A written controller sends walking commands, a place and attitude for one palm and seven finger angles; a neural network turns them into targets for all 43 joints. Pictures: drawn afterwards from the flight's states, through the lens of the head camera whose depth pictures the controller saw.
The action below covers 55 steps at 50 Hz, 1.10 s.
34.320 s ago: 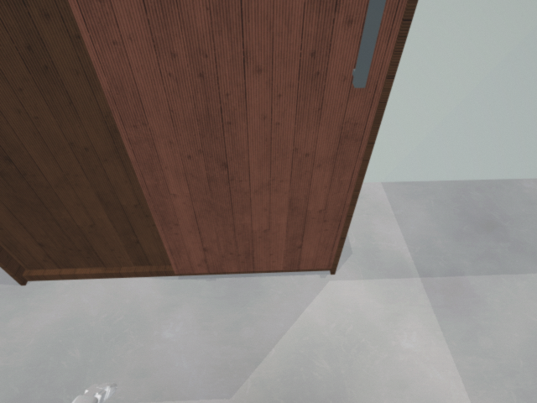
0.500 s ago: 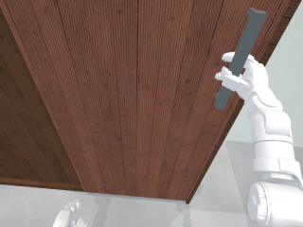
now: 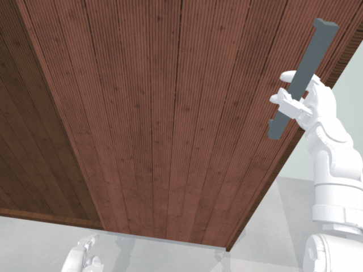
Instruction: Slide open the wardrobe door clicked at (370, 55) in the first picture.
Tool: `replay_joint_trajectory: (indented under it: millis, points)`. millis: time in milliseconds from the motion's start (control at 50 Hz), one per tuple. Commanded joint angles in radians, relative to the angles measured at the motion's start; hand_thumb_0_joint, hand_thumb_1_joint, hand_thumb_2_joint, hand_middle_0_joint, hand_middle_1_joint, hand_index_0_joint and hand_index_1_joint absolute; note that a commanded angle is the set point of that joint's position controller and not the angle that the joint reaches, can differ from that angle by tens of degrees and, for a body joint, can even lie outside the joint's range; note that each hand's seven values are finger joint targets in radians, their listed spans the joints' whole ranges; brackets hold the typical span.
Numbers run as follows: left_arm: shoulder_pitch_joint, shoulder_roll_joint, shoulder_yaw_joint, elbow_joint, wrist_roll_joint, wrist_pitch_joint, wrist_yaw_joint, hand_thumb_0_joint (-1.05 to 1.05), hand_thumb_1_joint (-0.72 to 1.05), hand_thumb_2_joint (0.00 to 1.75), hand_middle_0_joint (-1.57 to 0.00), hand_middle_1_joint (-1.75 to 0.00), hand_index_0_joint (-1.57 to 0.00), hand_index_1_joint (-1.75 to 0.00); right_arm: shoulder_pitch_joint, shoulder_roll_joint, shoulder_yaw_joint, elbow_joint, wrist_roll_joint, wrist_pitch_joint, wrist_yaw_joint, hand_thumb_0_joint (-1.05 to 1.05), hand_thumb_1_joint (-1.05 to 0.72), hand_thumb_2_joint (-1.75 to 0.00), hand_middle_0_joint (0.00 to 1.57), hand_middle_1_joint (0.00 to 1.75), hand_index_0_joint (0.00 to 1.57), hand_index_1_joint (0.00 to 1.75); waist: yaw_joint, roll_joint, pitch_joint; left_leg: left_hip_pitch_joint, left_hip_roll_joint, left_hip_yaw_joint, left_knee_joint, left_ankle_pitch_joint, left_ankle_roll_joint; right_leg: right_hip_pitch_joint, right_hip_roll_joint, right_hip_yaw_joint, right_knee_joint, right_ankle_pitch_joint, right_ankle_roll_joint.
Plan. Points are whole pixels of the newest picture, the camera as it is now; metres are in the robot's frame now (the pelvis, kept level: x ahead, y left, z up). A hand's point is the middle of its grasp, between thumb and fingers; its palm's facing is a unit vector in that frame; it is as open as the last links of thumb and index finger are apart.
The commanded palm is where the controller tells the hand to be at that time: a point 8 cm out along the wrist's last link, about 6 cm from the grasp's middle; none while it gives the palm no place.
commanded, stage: grip the handle and tug to test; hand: right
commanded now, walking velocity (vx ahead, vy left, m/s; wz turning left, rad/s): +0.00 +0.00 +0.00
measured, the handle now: (293, 86) +0.45 -0.18 +0.25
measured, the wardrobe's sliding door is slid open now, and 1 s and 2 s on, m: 0.00 0.01 0.22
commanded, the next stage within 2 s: tug the door sideways, standing still in 0.14 s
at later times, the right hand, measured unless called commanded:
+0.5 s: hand (285, 104) +0.39 -0.15 +0.24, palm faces +0.06 +1.00 -0.01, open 5.9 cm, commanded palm +0.37 -0.18 +0.24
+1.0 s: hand (273, 105) +0.41 -0.14 +0.22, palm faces +0.26 +0.96 -0.10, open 6.3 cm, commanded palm +0.38 -0.13 +0.23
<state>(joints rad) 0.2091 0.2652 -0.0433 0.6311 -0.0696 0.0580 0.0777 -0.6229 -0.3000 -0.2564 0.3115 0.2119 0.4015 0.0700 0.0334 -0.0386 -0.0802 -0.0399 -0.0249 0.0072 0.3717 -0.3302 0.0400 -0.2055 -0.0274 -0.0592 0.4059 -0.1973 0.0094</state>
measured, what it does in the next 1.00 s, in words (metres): lifts its left foot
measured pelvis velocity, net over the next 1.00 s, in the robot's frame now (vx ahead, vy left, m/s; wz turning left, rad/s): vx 0.03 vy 0.04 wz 0.01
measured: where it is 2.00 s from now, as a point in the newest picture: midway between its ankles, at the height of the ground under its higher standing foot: outside the picture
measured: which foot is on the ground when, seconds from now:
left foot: down 0.00-0.78, up 0.80-1.00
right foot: down 0.00-1.00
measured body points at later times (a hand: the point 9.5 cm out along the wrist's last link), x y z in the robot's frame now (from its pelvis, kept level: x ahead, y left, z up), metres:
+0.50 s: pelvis +0.05 +0.00 +0.00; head +0.03 +0.02 +0.45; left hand +0.27 +0.22 -0.08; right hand +0.39 -0.21 +0.24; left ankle -0.08 +0.09 -0.73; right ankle +0.01 -0.13 -0.74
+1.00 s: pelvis +0.03 +0.04 -0.01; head +0.06 +0.06 +0.43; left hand +0.23 +0.22 -0.12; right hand +0.39 -0.19 +0.23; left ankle +0.13 +0.13 -0.72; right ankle +0.01 -0.13 -0.74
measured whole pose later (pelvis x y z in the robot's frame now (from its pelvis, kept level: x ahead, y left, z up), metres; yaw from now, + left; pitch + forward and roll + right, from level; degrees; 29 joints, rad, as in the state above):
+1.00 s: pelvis +0.03 +0.04 -0.01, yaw +1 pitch -5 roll -2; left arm 0.13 0.18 -0.02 0.58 -0.03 0.05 0.01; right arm -0.51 -0.24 -0.16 0.05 0.12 0.12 -0.12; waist -0.09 -0.05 0.14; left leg -0.43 0.00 0.02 0.76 -0.30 -0.03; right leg -0.12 -0.08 -0.04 0.53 -0.32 0.06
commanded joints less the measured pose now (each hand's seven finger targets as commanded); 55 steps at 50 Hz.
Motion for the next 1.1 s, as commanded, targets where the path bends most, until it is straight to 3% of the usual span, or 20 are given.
replay_joint_trajectory:
  millis: [0, 220, 240, 340, 400, 460, 520, 600, 680, 700, 720, 760, 820, 880, 960, 1000, 1020, 1040, 1060, 1080]
  points:
    - [-0.181, 0.106, 0.042, -0.188, -0.004, -0.049, 0.004, 0.0, 0.9, 0.9, -0.2, -0.3, -0.2, -0.3, -0.303, -0.199, -0.056, -0.38, 0.021, -0.056, 0.025, 0.0, -0.9, -0.9, 0.45, 1.4, 0.45, 1.4, -0.075, 0.066, -0.29, 0.002, 0.018, 0.011, 0.009, 0.726, -0.039, 0.234, 0.032, 0.02, 0.043, 0.443, -0.075]
    - [-0.237, 0.091, 0.034, -0.233, -0.007, -0.047, -0.019, 0.0, 0.9, 0.9, -0.2, -0.3, -0.2, -0.3, -0.026, -0.205, -0.108, -0.725, 0.041, 0.022, 0.022, 0.0, -0.9, -0.9, 0.45, 1.4, 0.45, 1.4, -0.107, 0.043, -0.339, 0.043, 0.018, 0.022, 0.047, 0.855, -0.044, 0.261, 0.026, 0.013, 0.056, 0.569, -0.066]
    - [-0.246, 0.087, 0.029, -0.224, -0.006, -0.05, -0.019, 0.0, 0.9, 0.9, -0.2, -0.3, -0.2, -0.3, -0.08, -0.138, -0.031, -0.728, 0.038, 0.034, 0.025, 0.0, -0.9, -0.9, 0.45, 1.4, 0.45, 1.4, -0.089, 0.027, -0.311, 0.01, 0.013, 0.027, 0.043, 0.808, -0.04, 0.269, 0.025, 0.016, 0.055, 0.566, -0.065]
    - [-0.228, 0.095, 0.033, -0.162, -0.001, -0.066, -0.006, 0.0, 0.9, 0.9, -0.2, -0.3, -0.2, -0.3, -0.312, -0.088, 0.036, -0.611, 0.034, 0.092, -0.004, 0.0, -0.9, -0.9, 0.45, 1.4, 0.45, 1.4, -0.038, 0.019, -0.223, -0.079, 0.005, 0.031, 0.013, 0.705, -0.031, 0.285, 0.025, 0.032, 0.059, 0.511, -0.061]
    - [-0.223, 0.088, 0.033, -0.158, 0.007, -0.066, -0.003, 0.0, 0.9, 0.9, -0.2, -0.3, -0.2, -0.3, -0.319, -0.034, 0.083, -0.63, 0.021, 0.119, -0.014, 0.0, -0.9, -0.9, 0.45, 1.4, 0.45, 1.4, -0.04, -0.027, -0.261, -0.06, 0.013, 0.034, 0.044, 0.821, -0.038, 0.305, 0.041, 0.024, 0.089, 0.592, -0.068]
    - [-0.219, 0.087, 0.036, -0.153, 0.011, -0.063, -0.005, 0.0, 0.9, 0.9, -0.2, -0.3, -0.2, -0.3, -0.346, -0.003, 0.135, -0.67, 0.014, 0.122, -0.015, 0.0, -0.9, -0.9, 0.45, 1.4, 0.45, 1.4, -0.032, 0.017, -0.319, -0.033, 0.017, 0.038, 0.076, 0.89, -0.043, 0.327, 0.045, 0.029, 0.103, 0.646, -0.072]
    - [-0.236, 0.076, 0.036, -0.154, 0.015, -0.066, -0.008, 0.0, 0.9, 0.9, -0.2, -0.3, -0.2, -0.3, -0.375, 0.059, 0.195, -0.686, 0.009, 0.107, -0.016, 0.0, -0.9, -0.9, 0.45, 1.4, 0.45, 1.4, -0.027, 0.048, -0.322, -0.064, 0.012, 0.044, 0.071, 0.776, -0.03, 0.348, 0.033, 0.059, 0.089, 0.635, -0.069]
    - [-0.256, 0.061, 0.03, -0.149, 0.02, -0.075, -0.017, 0.0, 0.9, 0.9, -0.2, -0.3, -0.2, -0.3, -0.41, 0.132, 0.275, -0.65, 0.0, 0.065, -0.017, 0.0, -0.9, -0.9, 0.45, 1.4, 0.45, 1.4, -0.018, 0.061, -0.234, -0.122, 0.011, 0.042, 0.039, 0.639, -0.018, 0.342, 0.023, 0.087, 0.064, 0.548, -0.063]
    - [-0.237, 0.048, 0.031, -0.141, 0.032, -0.078, -0.034, 0.0, 0.9, 0.9, -0.2, -0.3, -0.2, -0.3, -0.469, 0.198, 0.346, -0.647, -0.018, 0.046, -0.012, 0.0, -0.9, -0.9, 0.45, 1.4, 0.45, 1.4, -0.008, -0.001, -0.278, -0.12, 0.014, 0.038, 0.075, 0.759, -0.023, 0.382, 0.036, 0.084, 0.107, 0.697, -0.072]
    - [-0.172, 0.098, 0.044, -0.181, 0.021, -0.061, -0.027, 0.0, 0.9, 0.9, -0.2, -0.3, -0.2, -0.3, -0.466, -0.14, 0.148, -0.715, -0.084, -0.15, -0.082, 0.0, -0.9, -0.9, 0.45, 1.4, 0.45, 1.4, -0.013, -0.013, -0.2, -0.316, 0.006, -0.006, 0.139, 0.723, -0.108, 0.467, -0.061, 0.086, 0.177, 0.798, -0.123]
    - [-0.157, 0.081, 0.051, -0.158, 0.032, -0.045, -0.032, 0.0, 0.9, 0.9, -0.2, -0.3, -0.2, -0.3, -0.301, 0.02, 0.249, -0.58, -0.097, -0.21, -0.093, 0.0, -0.9, -0.9, 0.45, 1.4, 0.45, 1.4, -0.002, -0.042, -0.242, -0.4, -0.024, 0.003, 0.29, 0.532, -0.119, 0.555, -0.107, 0.151, 0.178, 0.919, -0.152]
    - [-0.151, 0.067, 0.069, -0.173, 0.05, -0.042, -0.052, 0.0, 0.9, 0.9, -0.2, -0.3, -0.2, -0.3, -0.316, 0.112, 0.321, -0.623, -0.089, -0.281, -0.106, 0.0, -0.9, -0.9, 0.45, 1.4, 0.45, 1.4, 0.008, -0.128, -0.316, -0.577, -0.068, -0.047, 0.587, -0.097, -0.102, 0.708, -0.271, 0.303, 0.114, 1.214, -0.212]
    - [-0.19, 0.073, 0.101, -0.189, 0.058, -0.035, -0.058, 0.0, 0.9, 0.9, -0.2, -0.3, -0.2, -0.3, -0.401, 0.052, 0.271, -0.689, -0.102, -0.352, -0.122, 0.0, -0.9, -0.9, 0.45, 1.4, 0.45, 1.4, -0.014, -0.054, -0.273, -0.624, -0.015, -0.089, 0.605, -0.171, -0.071, 0.627, -0.339, 0.256, 0.097, 0.935, -0.22]
    - [-0.198, 0.053, 0.094, -0.2, 0.041, -0.042, -0.057, 0.0, 0.9, 0.9, -0.2, -0.3, -0.2, -0.3, -0.42, 0.033, 0.268, -0.677, -0.102, -0.399, -0.121, 0.0, -0.9, -0.9, 0.45, 1.4, 0.45, 1.4, -0.011, -0.119, -0.266, -0.505, 0.032, -0.055, 0.47, -0.047, -0.065, 0.483, -0.322, 0.158, 0.071, 0.664, -0.205]
    - [-0.241, 0.058, 0.083, -0.212, 0.021, -0.073, -0.041, 0.0, 0.9, 0.9, -0.2, -0.3, -0.2, -0.3, -0.438, 0.022, 0.273, -0.617, -0.111, -0.456, -0.11, 0.0, -0.9, -0.9, 0.45, 1.4, 0.45, 1.4, -0.024, -0.21, -0.186, -0.12, 0.038, 0.041, 0.366, 0.116, -0.073, 0.017, -0.27, 0.015, 0.048, 0.159, -0.154]
    - [-0.269, 0.042, 0.074, -0.211, 0.006, -0.088, -0.03, 0.0, 0.9, 0.9, -0.2, -0.3, -0.2, -0.3, -0.417, 0.046, 0.282, -0.57, -0.112, -0.471, -0.111, 0.0, -0.9, -0.9, 0.45, 1.4, 0.45, 1.4, -0.062, -0.104, -0.131, 0.043, 0.046, 0.047, 0.283, 0.135, -0.073, -0.194, -0.217, -0.016, 0.195, -0.11, -0.115]
    - [-0.265, 0.024, 0.069, -0.2, 0.001, -0.09, -0.023, 0.0, 0.9, 0.9, -0.2, -0.3, -0.2, -0.3, -0.405, 0.032, 0.278, -0.56, -0.116, -0.466, -0.121, 0.0, -0.9, -0.9, 0.45, 1.4, 0.45, 1.4, -0.067, 0.113, -0.11, 0.04, 0.132, -0.076, 0.165, 0.066, -0.037, -0.258, -0.124, -0.06, 0.42, -0.278, -0.075]
    - [-0.261, 0.012, 0.069, -0.204, 0.01, -0.095, -0.016, 0.0, 0.9, 0.9, -0.2, -0.3, -0.2, -0.3, -0.396, 0.029, 0.284, -0.549, -0.128, -0.459, -0.13, 0.0, -0.9, -0.9, 0.45, 1.4, 0.45, 1.4, -0.068, 0.384, -0.081, -0.051, 0.284, -0.397, -0.098, -0.029, 0.041, -0.335, 0.029, -0.025, 0.666, -0.464, -0.028]
    - [-0.273, 0.027, 0.083, -0.201, 0.023, -0.108, -0.005, 0.0, 0.9, 0.9, -0.2, -0.3, -0.2, -0.3, -0.366, 0.015, 0.26, -0.531, -0.134, -0.453, -0.138, 0.0, -0.9, -0.9, 0.45, 1.4, 0.45, 1.4, -0.084, 0.407, -0.057, -0.147, 0.382, -0.582, -0.208, -0.089, 0.122, -0.323, 0.058, 0.098, 0.824, -0.511, -0.03]
    - [-0.256, 0.027, 0.083, -0.197, 0.027, -0.117, -0.007, 0.0, 0.9, 0.9, -0.2, -0.3, -0.2, -0.3, -0.402, 0.058, 0.305, -0.559, -0.127, -0.459, -0.137, 0.0, -0.9, -0.9, 0.45, 1.4, 0.45, 1.4, -0.074, 0.312, -0.042, -0.206, 0.384, -0.567, -0.233, -0.241, 0.129, -0.275, 0.028, 0.156, 0.868, -0.45, -0.026]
